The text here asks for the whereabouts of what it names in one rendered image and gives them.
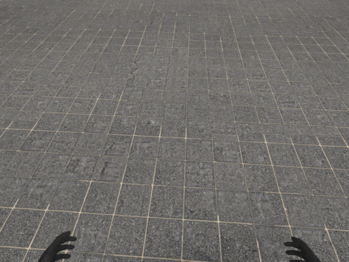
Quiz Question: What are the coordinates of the right robot hand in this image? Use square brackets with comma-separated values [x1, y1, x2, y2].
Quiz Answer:
[284, 236, 321, 262]

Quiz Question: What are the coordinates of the left robot hand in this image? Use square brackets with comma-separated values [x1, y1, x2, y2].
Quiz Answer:
[38, 231, 77, 262]

